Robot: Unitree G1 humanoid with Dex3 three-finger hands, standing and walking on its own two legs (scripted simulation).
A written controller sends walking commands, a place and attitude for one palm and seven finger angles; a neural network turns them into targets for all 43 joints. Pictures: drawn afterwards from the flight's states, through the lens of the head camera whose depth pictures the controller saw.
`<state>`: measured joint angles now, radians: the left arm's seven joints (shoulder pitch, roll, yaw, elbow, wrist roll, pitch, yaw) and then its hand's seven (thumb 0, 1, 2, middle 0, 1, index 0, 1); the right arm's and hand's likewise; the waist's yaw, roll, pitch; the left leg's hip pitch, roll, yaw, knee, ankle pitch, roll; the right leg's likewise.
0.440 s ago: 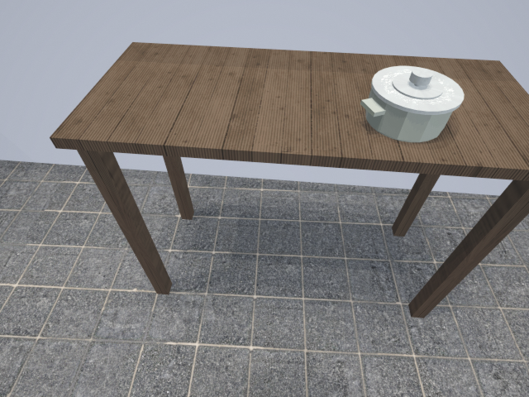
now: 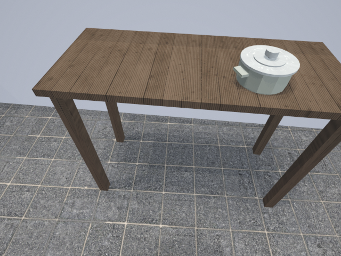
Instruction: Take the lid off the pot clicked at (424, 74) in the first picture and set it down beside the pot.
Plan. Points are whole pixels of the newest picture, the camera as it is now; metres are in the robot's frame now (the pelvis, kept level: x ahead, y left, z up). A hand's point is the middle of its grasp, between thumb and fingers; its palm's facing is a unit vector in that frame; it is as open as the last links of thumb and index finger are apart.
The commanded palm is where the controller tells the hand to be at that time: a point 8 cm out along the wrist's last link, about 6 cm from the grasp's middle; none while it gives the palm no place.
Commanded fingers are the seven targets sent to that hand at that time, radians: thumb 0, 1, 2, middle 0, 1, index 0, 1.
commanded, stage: look at it before walking up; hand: left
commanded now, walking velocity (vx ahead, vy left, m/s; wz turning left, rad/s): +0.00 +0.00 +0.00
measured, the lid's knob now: (272, 52) +0.70 -0.29 +0.15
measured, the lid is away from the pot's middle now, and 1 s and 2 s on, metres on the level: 0.00 0.00 0.00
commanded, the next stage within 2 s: walk to a spot facing it in 0.20 s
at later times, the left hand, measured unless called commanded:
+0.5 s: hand out of the picture +0.07 +0.23 -0.17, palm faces -0.06 -0.95 -0.30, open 7.4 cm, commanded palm none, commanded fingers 0.00 0.90 0.90 -0.20 -0.30 -0.20 -0.30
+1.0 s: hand out of the picture +0.09 +0.18 -0.17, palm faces -0.26 -0.94 -0.24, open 7.4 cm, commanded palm none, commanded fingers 0.00 0.90 0.90 -0.20 -0.30 -0.20 -0.30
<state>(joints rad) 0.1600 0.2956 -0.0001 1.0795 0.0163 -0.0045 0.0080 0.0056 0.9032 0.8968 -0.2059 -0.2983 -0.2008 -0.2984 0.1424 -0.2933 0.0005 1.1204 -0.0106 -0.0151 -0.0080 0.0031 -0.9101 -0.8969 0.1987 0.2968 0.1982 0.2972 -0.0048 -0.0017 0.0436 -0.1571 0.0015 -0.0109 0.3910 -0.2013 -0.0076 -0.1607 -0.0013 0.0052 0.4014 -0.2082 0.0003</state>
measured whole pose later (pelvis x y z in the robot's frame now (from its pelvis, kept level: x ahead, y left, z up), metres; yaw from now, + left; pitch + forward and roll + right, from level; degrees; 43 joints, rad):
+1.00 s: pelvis +0.00 -0.01 +0.00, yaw -20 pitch +2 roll +1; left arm 0.26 0.21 0.07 0.92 0.02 0.05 0.00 0.01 0.90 0.90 -0.21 -0.30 -0.20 -0.30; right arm 0.10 -0.22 -0.06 0.91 0.00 0.03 -0.03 0.00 -0.91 -0.90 0.20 0.30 0.20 0.30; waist 0.04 -0.02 0.09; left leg -0.34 0.01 -0.03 0.75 -0.42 -0.04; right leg -0.32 0.12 0.20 0.47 -0.17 -0.04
